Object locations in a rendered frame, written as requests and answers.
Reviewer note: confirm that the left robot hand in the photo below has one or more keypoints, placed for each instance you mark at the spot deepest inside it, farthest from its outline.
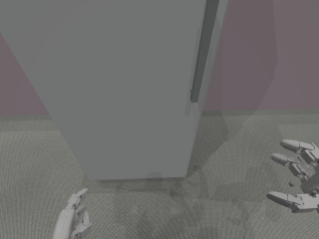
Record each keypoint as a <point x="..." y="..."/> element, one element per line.
<point x="68" y="218"/>

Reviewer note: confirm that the handle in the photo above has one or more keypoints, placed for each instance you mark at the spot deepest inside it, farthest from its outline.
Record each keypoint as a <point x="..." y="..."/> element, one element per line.
<point x="204" y="43"/>

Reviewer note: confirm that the right robot hand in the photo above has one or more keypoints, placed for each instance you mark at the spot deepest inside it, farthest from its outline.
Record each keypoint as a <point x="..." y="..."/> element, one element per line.
<point x="306" y="202"/>

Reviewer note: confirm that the fridge door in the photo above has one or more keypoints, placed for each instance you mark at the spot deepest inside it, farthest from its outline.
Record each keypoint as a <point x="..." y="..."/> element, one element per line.
<point x="115" y="77"/>

